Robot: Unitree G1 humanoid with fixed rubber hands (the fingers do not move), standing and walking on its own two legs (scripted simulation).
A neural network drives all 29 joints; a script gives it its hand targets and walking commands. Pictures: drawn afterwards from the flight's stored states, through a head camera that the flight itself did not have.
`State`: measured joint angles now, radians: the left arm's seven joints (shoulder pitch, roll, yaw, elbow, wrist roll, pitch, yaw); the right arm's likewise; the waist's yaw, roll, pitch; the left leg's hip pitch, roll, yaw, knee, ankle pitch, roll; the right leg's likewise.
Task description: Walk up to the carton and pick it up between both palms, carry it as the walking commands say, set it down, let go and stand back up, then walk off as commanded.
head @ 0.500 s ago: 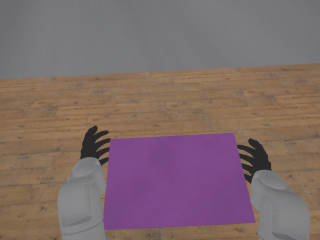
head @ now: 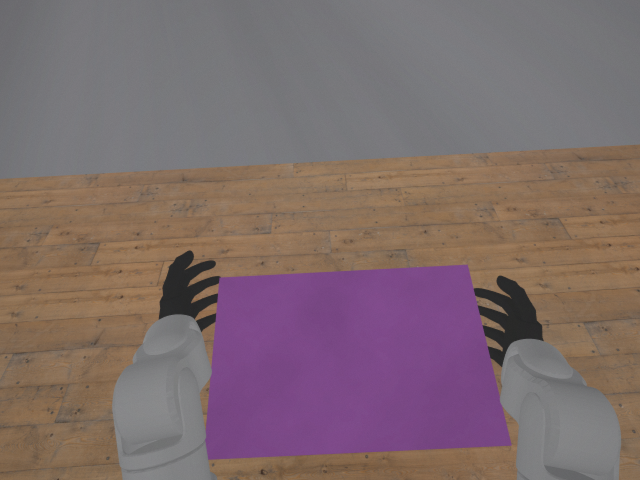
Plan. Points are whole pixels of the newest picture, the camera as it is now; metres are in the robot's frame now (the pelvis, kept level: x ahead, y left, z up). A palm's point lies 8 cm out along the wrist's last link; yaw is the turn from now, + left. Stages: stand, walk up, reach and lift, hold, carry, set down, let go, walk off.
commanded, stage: carry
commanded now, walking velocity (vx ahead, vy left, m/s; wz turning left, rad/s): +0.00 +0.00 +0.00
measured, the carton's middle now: (346, 370) +0.25 +0.01 +0.00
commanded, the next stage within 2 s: none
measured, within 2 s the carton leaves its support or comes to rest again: neither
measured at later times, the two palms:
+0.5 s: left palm (188, 296) +0.29 +0.19 +0.11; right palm (508, 320) +0.28 -0.16 +0.09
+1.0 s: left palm (179, 331) +0.24 +0.19 +0.11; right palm (530, 360) +0.23 -0.17 +0.10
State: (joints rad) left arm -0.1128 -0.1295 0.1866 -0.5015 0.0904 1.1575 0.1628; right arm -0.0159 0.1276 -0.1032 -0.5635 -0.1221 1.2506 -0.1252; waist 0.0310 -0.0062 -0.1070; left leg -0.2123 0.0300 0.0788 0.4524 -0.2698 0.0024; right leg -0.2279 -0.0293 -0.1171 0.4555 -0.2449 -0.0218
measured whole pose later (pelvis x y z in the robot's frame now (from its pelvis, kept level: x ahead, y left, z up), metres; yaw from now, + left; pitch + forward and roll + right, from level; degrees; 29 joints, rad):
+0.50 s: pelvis +0.04 +0.00 +0.00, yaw +0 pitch +4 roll +0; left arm -0.11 -0.13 0.19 -0.50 0.09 1.17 0.16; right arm -0.02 0.13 -0.10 -0.56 -0.12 1.26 -0.13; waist 0.03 -0.01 -0.09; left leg -0.23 0.02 0.08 0.50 -0.30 0.01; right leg -0.14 -0.03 -0.12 0.45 -0.33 -0.02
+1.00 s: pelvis +0.00 +0.00 -0.01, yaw -1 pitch +1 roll +0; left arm -0.11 -0.13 0.19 -0.50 0.10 1.20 0.16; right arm -0.02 0.13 -0.10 -0.56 -0.12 1.30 -0.13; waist 0.03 -0.01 -0.10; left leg -0.23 0.04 0.08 0.50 -0.29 0.00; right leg -0.14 -0.01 -0.12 0.45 -0.32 -0.02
